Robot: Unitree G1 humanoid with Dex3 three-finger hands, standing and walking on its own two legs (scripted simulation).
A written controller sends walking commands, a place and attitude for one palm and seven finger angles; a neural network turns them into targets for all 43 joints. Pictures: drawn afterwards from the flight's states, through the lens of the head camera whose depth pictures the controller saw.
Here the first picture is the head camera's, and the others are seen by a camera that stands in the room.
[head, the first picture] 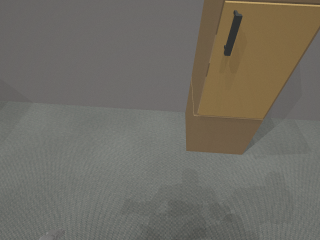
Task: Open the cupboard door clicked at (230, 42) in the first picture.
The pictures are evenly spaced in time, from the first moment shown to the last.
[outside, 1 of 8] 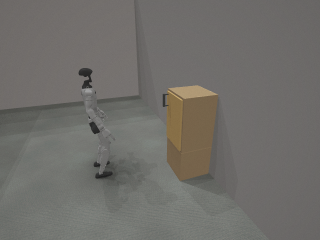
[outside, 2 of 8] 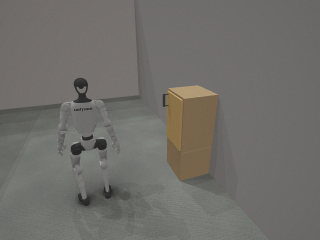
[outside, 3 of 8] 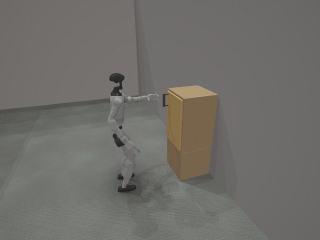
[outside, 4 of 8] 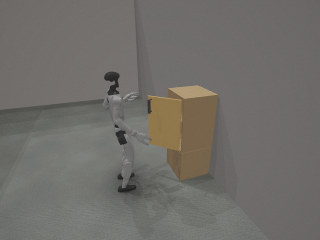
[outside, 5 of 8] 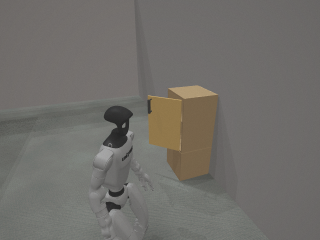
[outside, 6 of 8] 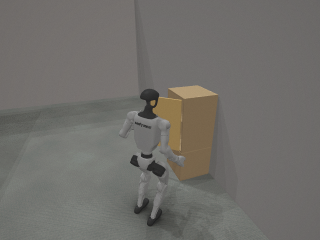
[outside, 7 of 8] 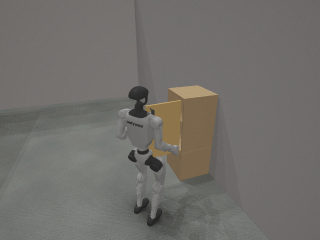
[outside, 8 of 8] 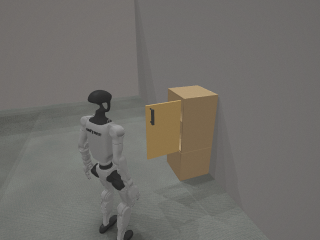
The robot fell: no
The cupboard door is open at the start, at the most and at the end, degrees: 0 97 95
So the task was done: yes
